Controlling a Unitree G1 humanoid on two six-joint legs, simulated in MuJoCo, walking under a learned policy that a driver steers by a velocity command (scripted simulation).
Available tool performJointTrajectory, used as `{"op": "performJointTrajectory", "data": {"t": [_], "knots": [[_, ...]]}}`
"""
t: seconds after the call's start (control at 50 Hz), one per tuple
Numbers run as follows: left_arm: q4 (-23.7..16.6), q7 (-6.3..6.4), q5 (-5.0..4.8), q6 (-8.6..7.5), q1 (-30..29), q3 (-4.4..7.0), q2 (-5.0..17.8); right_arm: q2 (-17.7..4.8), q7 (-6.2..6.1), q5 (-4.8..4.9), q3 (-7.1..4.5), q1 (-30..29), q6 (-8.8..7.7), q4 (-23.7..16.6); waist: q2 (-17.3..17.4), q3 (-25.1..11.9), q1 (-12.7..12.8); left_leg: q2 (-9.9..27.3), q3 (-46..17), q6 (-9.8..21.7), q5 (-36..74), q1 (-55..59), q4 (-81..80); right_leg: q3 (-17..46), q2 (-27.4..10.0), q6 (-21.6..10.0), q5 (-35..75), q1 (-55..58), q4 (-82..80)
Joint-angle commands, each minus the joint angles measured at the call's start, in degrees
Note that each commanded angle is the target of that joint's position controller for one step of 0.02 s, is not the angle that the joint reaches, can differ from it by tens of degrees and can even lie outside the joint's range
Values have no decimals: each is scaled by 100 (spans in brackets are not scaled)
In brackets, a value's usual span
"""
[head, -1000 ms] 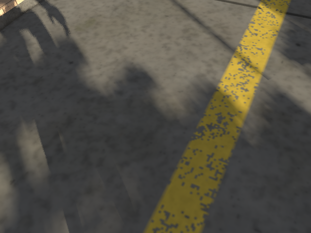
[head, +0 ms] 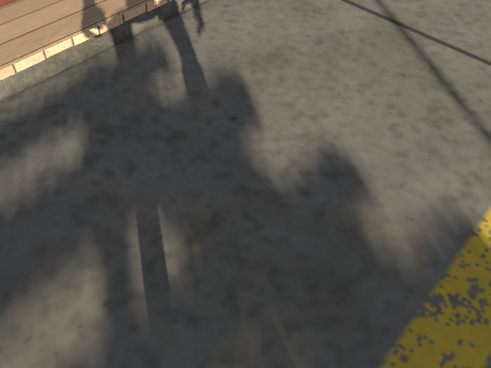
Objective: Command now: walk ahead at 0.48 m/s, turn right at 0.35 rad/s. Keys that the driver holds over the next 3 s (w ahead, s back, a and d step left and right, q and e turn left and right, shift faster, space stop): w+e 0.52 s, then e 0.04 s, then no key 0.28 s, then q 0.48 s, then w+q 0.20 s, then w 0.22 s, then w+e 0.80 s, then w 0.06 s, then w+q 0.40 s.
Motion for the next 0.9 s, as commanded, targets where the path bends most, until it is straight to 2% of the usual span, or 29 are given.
{"op": "performJointTrajectory", "data": {"t": [0.02,0.1,0.14,0.18,0.2,0.22,0.24,0.26,0.28,0.3,0.32,0.34,0.36,0.42,0.5,0.54,0.58,0.62,0.64,0.66,0.68,0.7,0.72,0.74,0.76,0.78,0.82,0.86,0.9], "knots": [[-469,-95,16,-71,-557,-35,96,-867,-123,40,-202,-281,-103,-307,577,353,-29,1432,-226,213,2582,-164,-820,-260,29,-43,700,145,-1016],[-773,-273,-4,-83,-1183,-112,-6,-1006,-182,100,-246,106,42,-62,480,615,-244,1686,44,127,3355,682,-578,-588,98,-267,362,-121,-1752],[-908,-357,5,-91,-1275,-85,67,-1131,-233,114,-272,97,145,-36,600,495,-149,1732,223,87,4774,965,-89,-924,311,-440,-158,161,-1897],[-932,-385,-4,-56,-991,2,246,-1315,-311,131,-316,59,249,-62,877,130,112,1769,309,55,6674,1196,726,-1258,652,-665,-821,785,-1810],[-865,-369,-18,-34,-506,88,428,-1413,-332,125,-338,-37,293,-101,986,-149,410,1777,313,74,7208,1116,1449,-1295,800,-818,-1084,1420,-1811],[-720,-300,-24,-23,283,244,751,-1449,-327,149,-340,-188,299,-155,904,-561,859,1651,343,47,6990,680,2537,-1185,943,-1038,-913,2609,-2173],[-553,-176,1,30,1177,392,1085,-1363,-318,141,-294,-334,224,-254,481,-1023,1353,1336,344,-122,5202,-628,4198,-311,524,-1348,-665,4392,-2580],[-558,-111,-10,-4,1079,443,1584,-388,-145,-74,4,332,54,-525,-1056,-1436,542,50,-204,-479,-1463,-3459,6399,2839,-1070,-2447,-1041,6524,-2638],[-635,-92,21,-60,1283,357,1245,-770,-12,131,-18,-91,-224,-616,-528,-2202,916,-77,-1539,-397,-1794,-4186,7075,4313,-1470,-2817,-1821,6881,-3499],[-632,-79,47,-101,1022,290,963,-1059,46,342,-92,-719,-350,-839,-147,-1286,962,268,-1649,-262,-1170,-4562,6714,3436,-1281,-2427,-1619,6238,-3756],[-689,-86,11,-121,596,229,779,-1015,35,291,-63,-854,-404,-904,408,-679,631,516,-1574,-223,-725,-4377,6088,2741,-1021,-2172,-1106,5292,-3817],[-774,-89,2,-129,212,175,614,-1002,1,131,-90,-866,-386,-842,615,-323,382,680,-1479,-290,-528,-4049,5578,2241,-762,-2002,-514,4511,-3914],[-861,-64,70,-135,3,130,520,-1046,-4,54,-131,-717,-315,-819,477,-206,187,783,-1481,-378,-380,-3664,5361,1920,-599,-1968,-53,3960,-4047],[-808,27,49,-154,-57,146,627,-865,-31,-17,-82,-665,-126,-867,249,-26,28,849,-1209,-713,-118,-3277,4535,1350,-357,-1913,697,2971,-4219],[-629,158,-11,-57,258,218,886,-503,-16,-17,89,-1663,-101,-1128,-58,49,414,471,-936,-877,1532,-2585,2487,720,223,-1440,233,2264,-4005],[-525,169,-16,6,534,228,928,-605,19,62,56,-1986,-122,-1213,-157,-24,601,218,-949,-888,2010,-2318,1884,929,197,-1287,52,2405,-3794],[-439,197,-39,75,680,219,870,-771,46,72,-18,-2013,-154,-1249,-295,-145,591,113,-1084,-796,1959,-2257,1456,1207,97,-1118,223,2880,-3318],[-442,242,-1,123,623,195,768,-919,80,43,-112,-1739,-206,-1169,-448,-334,431,140,-1165,-571,1866,-2052,1267,1468,-73,-919,496,3348,-2731],[-491,257,9,134,455,173,685,-930,79,1,-148,-1429,-237,-1083,-464,-431,216,173,-1095,-409,2112,-1672,1011,1440,10,-761,745,3397,-2348],[-560,254,45,112,418,114,489,-1043,57,-99,-185,-1071,-275,-1042,-369,-730,32,443,-1169,-198,2859,-922,907,1268,286,-528,809,3257,-1677],[-699,247,170,77,656,-14,142,-1396,29,-240,-231,-504,-289,-1051,605,-1521,-48,1640,-2238,311,5032,661,1350,890,730,-208,-1163,2357,-42],[-538,201,64,43,1767,-68,132,-1460,83,-205,-266,-283,-175,-882,2211,-2342,304,2829,-4266,1398,5229,1886,1189,652,1258,112,-4295,1150,1545],[-324,195,0,107,1877,26,689,-1198,106,-2,-230,-414,-77,-960,1527,-2256,231,2773,-4598,1382,3357,1557,942,840,865,215,-3957,829,2188],[-388,217,-33,205,1174,85,870,-882,83,30,-134,-694,-3,-1045,995,-1513,60,2413,-3865,1139,2449,939,785,611,700,304,-3554,580,2352],[-465,263,3,307,723,74,813,-649,81,-15,-19,-1023,56,-1055,632,-1044,94,2094,-3311,967,2099,202,637,451,527,342,-3263,654,2095],[-554,293,62,388,472,67,723,-505,89,-34,58,-1303,88,-1034,608,-657,211,1852,-2915,879,2000,-490,484,412,336,354,-3092,880,1641],[-521,295,100,469,585,-26,356,-573,92,-87,45,-1542,124,-921,984,-389,436,1365,-2128,716,2253,-1422,214,26,235,371,-2847,1763,451],[-473,309,175,423,588,-113,132,-663,78,-65,12,-1514,143,-810,1136,-566,413,1237,-1827,816,3073,-1466,298,-184,254,407,-2717,2340,-558],[-431,307,188,394,505,-121,149,-762,68,28,-16,-1345,195,-700,1135,-817,338,1303,-1968,909,2937,-1213,392,-202,292,404,-2199,2692,-1311]]}}
Next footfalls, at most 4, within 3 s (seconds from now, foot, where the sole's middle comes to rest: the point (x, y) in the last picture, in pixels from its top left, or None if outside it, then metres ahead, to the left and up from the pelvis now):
0.24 right None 0.29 -0.11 -0.78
0.66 left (224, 332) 0.60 0.04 -0.78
1.00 right None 0.48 -0.19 -0.78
1.72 right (300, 317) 0.64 -0.18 -0.78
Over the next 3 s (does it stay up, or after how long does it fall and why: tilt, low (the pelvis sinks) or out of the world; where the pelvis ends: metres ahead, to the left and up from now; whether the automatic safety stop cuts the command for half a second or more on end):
stays up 1.16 -0.24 0.00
